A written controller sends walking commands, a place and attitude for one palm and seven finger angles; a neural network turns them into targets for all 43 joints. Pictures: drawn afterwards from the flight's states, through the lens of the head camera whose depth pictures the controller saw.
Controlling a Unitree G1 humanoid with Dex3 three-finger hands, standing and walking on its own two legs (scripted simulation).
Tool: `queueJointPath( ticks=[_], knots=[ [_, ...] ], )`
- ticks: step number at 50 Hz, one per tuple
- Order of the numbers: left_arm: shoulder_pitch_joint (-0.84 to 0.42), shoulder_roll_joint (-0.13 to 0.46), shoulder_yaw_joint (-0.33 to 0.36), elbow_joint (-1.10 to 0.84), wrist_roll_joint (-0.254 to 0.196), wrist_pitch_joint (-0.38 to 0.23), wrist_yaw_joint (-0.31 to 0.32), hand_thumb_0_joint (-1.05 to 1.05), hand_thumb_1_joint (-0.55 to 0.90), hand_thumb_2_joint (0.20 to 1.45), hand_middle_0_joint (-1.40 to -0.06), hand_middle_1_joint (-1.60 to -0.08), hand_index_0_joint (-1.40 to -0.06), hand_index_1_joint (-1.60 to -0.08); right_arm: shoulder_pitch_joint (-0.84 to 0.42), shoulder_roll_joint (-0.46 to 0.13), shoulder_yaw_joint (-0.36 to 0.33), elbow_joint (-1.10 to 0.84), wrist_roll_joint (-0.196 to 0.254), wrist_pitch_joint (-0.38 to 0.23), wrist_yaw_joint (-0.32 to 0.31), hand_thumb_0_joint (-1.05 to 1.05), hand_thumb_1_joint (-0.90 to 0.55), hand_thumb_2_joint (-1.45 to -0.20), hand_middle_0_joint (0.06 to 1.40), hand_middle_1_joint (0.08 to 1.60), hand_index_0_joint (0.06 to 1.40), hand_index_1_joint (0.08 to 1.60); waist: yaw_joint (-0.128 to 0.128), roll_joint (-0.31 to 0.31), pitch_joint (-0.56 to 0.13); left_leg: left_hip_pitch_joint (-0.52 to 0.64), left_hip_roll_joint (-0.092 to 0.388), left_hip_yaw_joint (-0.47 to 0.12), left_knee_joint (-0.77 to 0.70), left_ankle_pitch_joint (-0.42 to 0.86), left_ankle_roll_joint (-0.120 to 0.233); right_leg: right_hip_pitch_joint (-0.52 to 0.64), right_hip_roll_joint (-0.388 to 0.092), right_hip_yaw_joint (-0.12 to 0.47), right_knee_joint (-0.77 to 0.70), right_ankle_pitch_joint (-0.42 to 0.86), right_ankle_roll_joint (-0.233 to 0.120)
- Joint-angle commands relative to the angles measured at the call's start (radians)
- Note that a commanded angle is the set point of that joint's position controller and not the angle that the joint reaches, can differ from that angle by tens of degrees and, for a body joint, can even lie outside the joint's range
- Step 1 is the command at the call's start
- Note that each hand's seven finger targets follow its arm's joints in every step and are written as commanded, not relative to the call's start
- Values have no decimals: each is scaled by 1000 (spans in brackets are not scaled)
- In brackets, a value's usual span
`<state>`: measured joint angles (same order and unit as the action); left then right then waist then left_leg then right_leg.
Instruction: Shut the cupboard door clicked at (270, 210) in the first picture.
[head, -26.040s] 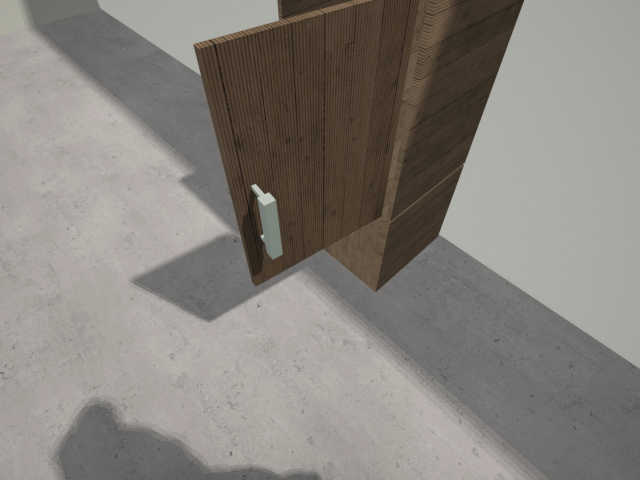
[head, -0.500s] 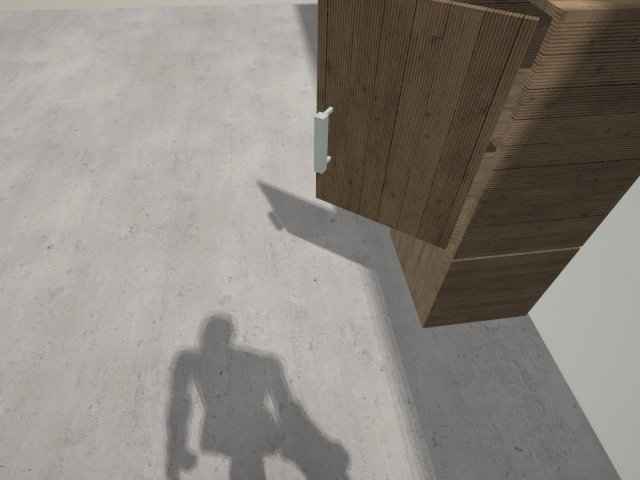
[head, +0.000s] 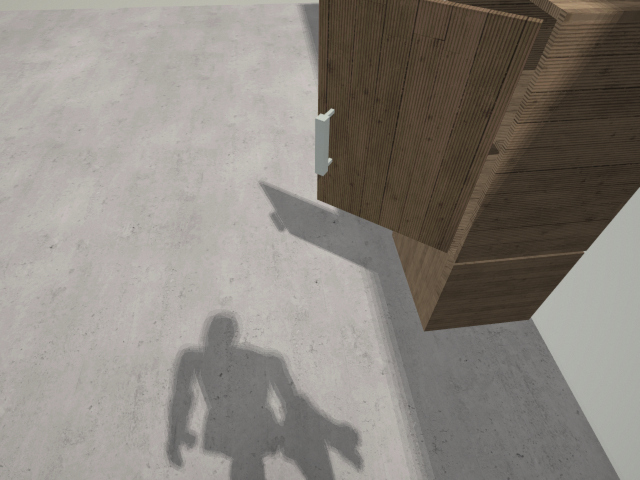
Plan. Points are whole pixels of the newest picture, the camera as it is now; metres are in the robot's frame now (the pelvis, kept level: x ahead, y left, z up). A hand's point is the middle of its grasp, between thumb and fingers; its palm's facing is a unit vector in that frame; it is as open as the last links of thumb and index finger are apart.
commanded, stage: walk to a spot facing it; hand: left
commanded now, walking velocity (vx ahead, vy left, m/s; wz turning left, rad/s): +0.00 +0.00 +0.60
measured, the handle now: (326, 142) +0.90 +0.02 -0.11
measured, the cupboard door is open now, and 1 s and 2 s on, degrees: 52 52 52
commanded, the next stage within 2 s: turn to face it in 1.56 s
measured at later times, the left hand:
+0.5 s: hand out of the picture +0.03 +0.24 -0.17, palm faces +0.28 -0.92 -0.28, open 7.3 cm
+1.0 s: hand out of the picture -0.08 +0.21 -0.19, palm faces +0.61 -0.75 -0.27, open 7.3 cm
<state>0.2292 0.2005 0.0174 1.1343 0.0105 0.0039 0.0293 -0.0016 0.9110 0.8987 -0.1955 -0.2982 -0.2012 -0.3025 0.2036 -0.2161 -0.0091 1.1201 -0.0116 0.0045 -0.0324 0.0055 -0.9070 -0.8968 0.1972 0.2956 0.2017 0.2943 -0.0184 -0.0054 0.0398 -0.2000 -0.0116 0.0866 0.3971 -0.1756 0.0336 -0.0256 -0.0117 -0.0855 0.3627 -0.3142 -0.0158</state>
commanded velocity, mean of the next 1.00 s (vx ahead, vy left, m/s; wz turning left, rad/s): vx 0.05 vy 0.00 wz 0.60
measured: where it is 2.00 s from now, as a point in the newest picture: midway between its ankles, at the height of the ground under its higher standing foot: outside the picture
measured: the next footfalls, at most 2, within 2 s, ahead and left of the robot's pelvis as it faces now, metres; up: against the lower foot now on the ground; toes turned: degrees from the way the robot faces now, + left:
right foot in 0.58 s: +0.08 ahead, -0.12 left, +0.00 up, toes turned +21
left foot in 0.90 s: -0.02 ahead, +0.13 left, +0.00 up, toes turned +38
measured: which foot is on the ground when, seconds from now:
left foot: down 0.00-0.58, up 0.60-0.88, down 0.90-1.00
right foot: down 0.00-0.26, up 0.28-0.56, down 0.58-0.90, up 0.92-1.00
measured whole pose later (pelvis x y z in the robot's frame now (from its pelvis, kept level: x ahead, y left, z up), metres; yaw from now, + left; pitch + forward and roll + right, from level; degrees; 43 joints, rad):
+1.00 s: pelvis +0.02 +0.00 -0.02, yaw +38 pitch +1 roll +1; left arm 0.22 0.26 0.07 0.91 0.02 0.07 0.01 0.00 0.91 0.90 -0.20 -0.30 -0.20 -0.30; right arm 0.14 -0.25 -0.05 0.86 -0.03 0.02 0.01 0.01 -0.91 -0.90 0.20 0.30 0.20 0.29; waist 0.00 -0.04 0.12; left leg -0.34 -0.01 0.01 0.65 -0.33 0.01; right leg -0.42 -0.12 -0.06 1.04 -0.54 0.05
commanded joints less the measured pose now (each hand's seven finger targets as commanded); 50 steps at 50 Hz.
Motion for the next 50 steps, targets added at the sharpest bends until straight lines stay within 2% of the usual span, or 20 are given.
queueJointPath(
  ticks=[1, 8, 11, 12, 13, 14, 16, 21, 26, 28, 29, 30, 33, 36, 40, 43, 44, 45, 48, 50],
  knots=[
    [95, 133, 42, -49, 3, 9, 17, 0, 900, 900, -200, -300, -200, -300, 52, -90, -22, -51, -5, 14, 5, 0, -900, -900, 200, 300, 200, 300, 18, -1, 10, -45, 110, -133, 53, 250, -3, -61, -156, 57, 26, 262, -28],
    [45, 186, 82, -155, 27, 9, 24, 0, 900, 900, -200, -300, -200, -300, -19, -69, -57, -181, -7, 41, 24, 0, -900, -900, 200, 300, 200, 300, 24, -116, 71, -317, 83, -60, 514, -364, -43, -25, -413, 94, 63, 647, -192],
    [1, 213, 88, -197, 12, 8, 14, 0, 900, 900, -200, -300, -200, -300, 102, -73, -59, -175, -14, 39, 34, 0, -900, -900, 200, 300, 200, 300, -46, -64, 16, -69, 45, 11, 215, -48, -29, -126, -308, -64, 317, 659, -66],
    [21, 180, 86, -220, 2, 14, 8, 0, 900, 900, -200, -300, -200, -300, 181, -137, -74, -171, -21, 30, 34, 0, -900, -900, 200, 300, 200, 300, -71, 139, -35, 59, 162, -220, 84, 316, 55, -291, -200, -118, 520, 385, 21],
    [-9, 131, 66, -263, -4, 15, 5, 0, 900, 900, -200, -300, -200, -300, 226, -225, -94, -165, -22, 25, 28, 0, -900, -900, 200, 300, 200, 300, -78, 370, -43, 93, 368, -549, -33, 532, 199, -441, -66, -74, 743, -311, 69],
    [-36, 137, 72, -289, 9, 24, 10, 0, 900, 900, -200, -300, -200, -300, 227, -243, -101, -160, -20, 28, 24, 0, -900, -900, 200, 300, 200, 300, -80, 212, -77, 12, 384, -591, -93, 190, 212, -422, -56, 60, 812, -370, 44],
    [-84, 126, 79, -286, 11, 32, 4, 0, 900, 900, -200, -300, -200, -300, 114, -216, -93, -205, -25, 25, 17, 0, -900, -900, 200, 300, 200, 300, -45, 188, -5, -145, 327, -585, -167, -240, 163, -464, -81, 113, 817, -224, 40],
    [-31, 95, 70, -283, 11, 24, -9, 0, 900, 900, -200, -300, -200, -300, 53, -218, -94, -234, -28, 20, 13, 0, -900, -900, 200, 300, 200, 300, -7, 79, -93, -90, 239, -489, -115, -118, 144, -391, -26, 90, 550, -155, 51],
    [55, 112, 74, -285, 9, 24, -4, 0, 900, 900, -200, -300, -200, -300, -3, -215, -108, -261, -23, 38, 24, 0, -900, -900, 200, 300, 200, 300, 29, 147, -98, -173, 157, -463, -89, -110, 92, -201, 28, 57, 265, -70, 47],
    [132, 196, 92, -283, 20, 12, 4, 0, 900, 900, -200, -300, -200, -300, -29, -159, -106, -284, -8, 46, 33, 0, -900, -900, 200, 300, 200, 300, 69, -1, -98, -343, 18, -354, 92, -221, -1, -9, -98, 187, -41, -86, -1],
    [97, 276, 110, -302, 34, 9, 10, 0, 900, 900, -200, -300, -200, -300, -19, -94, -103, -300, -5, 45, 37, 0, -900, -900, 200, 300, 200, 300, 62, -245, -51, -458, -105, -157, 386, -329, -75, -56, -381, 488, -183, -246, -118],
    [-10, 274, 90, -333, 24, 15, 12, 0, 900, 900, -200, -300, -200, -300, -25, -125, -110, -303, -22, 47, 44, 0, -900, -900, 200, 300, 200, 300, 31, -176, -1, -410, -60, -153, 650, -372, -67, -237, -464, 468, -190, -176, -166],
    [-103, 178, 76, -346, 20, -4, 15, 0, 900, 900, -200, -300, -200, -300, 8, -105, -103, -288, -16, 52, 57, 0, -900, -900, 200, 300, 200, 300, -37, -151, -1, -418, 24, -134, 807, -268, -78, -199, -334, 222, -28, 245, -140],
    [1, 207, 85, -320, 23, -10, 14, 0, 900, 900, -200, -300, -200, -300, -64, -81, -81, -315, -7, 44, 63, 0, -900, -900, 200, 300, 200, 300, 21, -181, -44, -357, 24, -48, 551, -288, -92, -33, -309, 88, 94, 649, -114],
    [81, 250, 100, -294, 24, -3, 10, 0, 900, 900, -200, -300, -200, -300, -104, -77, -67, -332, -2, 39, 64, 0, -900, -900, 200, 300, 200, 300, 52, -212, -55, -249, -4, 23, 317, -242, -71, 20, -316, 48, 165, 765, -81],
    [52, 238, 98, -309, 12, 2, 2, 0, 900, 900, -200, -300, -200, -300, 27, -155, -85, -299, -9, 28, 63, 0, -900, -900, 200, 300, 200, 300, -25, -98, -128, 88, 40, -40, 68, 123, -26, -175, -274, -48, 400, 590, 14],
    [68, 173, 88, -346, 3, 6, -5, 0, 900, 900, -200, -300, -200, -300, 98, -271, -113, -288, -20, 20, 55, 0, -900, -900, 200, 300, 200, 300, -59, 215, -201, 303, 298, -374, 63, 462, 103, -446, -144, -99, 610, 40, 87],
    [-11, 141, 66, -393, 13, 7, -5, 0, 900, 900, -200, -300, -200, -300, 171, -317, -123, -264, -17, 24, 48, 0, -900, -900, 200, 300, 200, 300, -100, 287, -190, 291, 425, -509, 5, 490, 220, -564, -89, -21, 740, -386, 85],
    [-128, 152, 75, -388, 14, 10, -18, 0, 900, 900, -200, -300, -200, -300, 87, -255, -103, -279, -22, 14, 25, 0, -900, -900, 200, 300, 200, 300, -77, 229, -71, 93, 310, -477, -68, -101, 174, -608, -113, 87, 750, -223, 73],
    [-90, 140, 79, -361, 15, 7, -39, 0, 900, 900, -200, -300, -200, -300, 11, -244, -97, -297, -26, 9, 26, 0, -900, -900, 200, 300, 200, 300, -33, 199, -38, 20, 246, -415, -86, -227, 138, -548, -95, 59, 627, -170, 74]
  ],
)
